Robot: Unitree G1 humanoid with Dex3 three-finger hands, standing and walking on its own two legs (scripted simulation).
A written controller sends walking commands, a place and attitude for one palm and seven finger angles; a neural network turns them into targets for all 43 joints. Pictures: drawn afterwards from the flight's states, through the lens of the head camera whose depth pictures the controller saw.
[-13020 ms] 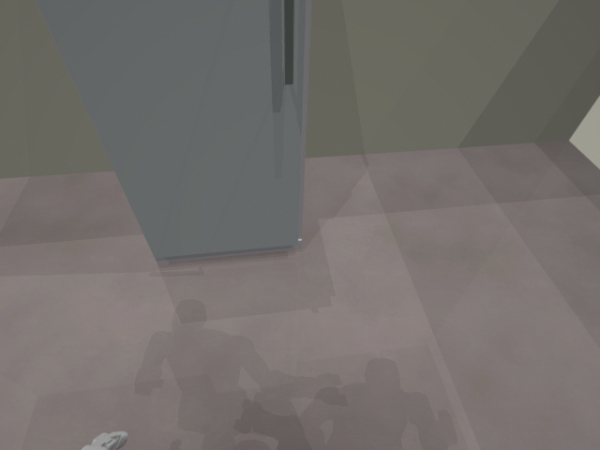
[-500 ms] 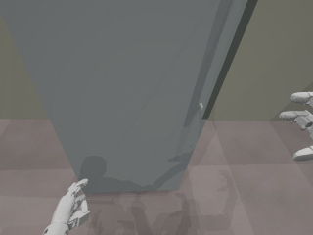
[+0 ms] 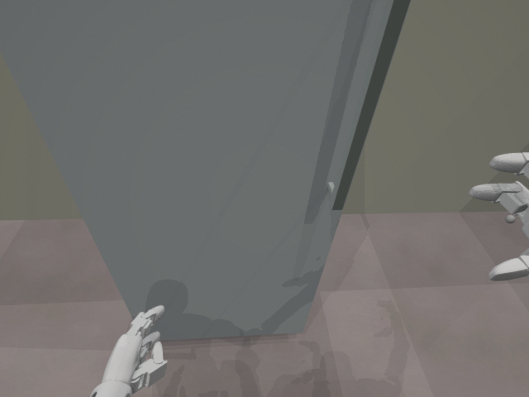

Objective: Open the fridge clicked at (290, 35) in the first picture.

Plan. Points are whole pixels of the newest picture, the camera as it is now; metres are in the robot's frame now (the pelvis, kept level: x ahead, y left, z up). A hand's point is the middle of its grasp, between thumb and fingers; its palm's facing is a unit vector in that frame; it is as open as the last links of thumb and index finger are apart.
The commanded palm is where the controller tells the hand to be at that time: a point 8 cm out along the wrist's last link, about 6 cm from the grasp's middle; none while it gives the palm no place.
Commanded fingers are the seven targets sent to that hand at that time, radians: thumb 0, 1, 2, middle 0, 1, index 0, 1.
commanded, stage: move the hooked fingers beside the handle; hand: right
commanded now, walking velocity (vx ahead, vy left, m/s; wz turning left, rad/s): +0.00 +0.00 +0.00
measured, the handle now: (363, 93) +0.48 -0.14 +0.26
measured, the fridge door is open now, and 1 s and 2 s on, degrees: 0 0 0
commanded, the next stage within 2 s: none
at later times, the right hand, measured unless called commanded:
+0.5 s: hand (469, 199) +0.32 -0.26 +0.20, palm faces +0.02 +1.00 -0.09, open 14.0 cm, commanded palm +0.29 -0.29 +0.22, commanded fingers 0.00 0.50 -0.30 0.30 1.20 0.30 1.20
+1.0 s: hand (434, 172) +0.37 -0.23 +0.20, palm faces +0.00 +1.00 -0.04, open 14.0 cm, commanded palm +0.34 -0.27 +0.21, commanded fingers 0.00 0.50 -0.30 0.30 1.20 0.30 1.20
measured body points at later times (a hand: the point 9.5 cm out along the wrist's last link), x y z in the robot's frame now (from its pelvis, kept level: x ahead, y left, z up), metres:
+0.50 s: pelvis +0.01 -0.01 +0.00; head +0.00 +0.01 +0.45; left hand +0.20 +0.21 -0.07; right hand +0.31 -0.31 +0.21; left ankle +0.02 +0.12 -0.74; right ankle -0.04 -0.09 -0.74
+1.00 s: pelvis +0.00 +0.01 +0.00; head +0.00 +0.03 +0.45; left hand +0.18 +0.25 -0.08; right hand +0.37 -0.28 +0.21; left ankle +0.02 +0.12 -0.74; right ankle -0.04 -0.09 -0.74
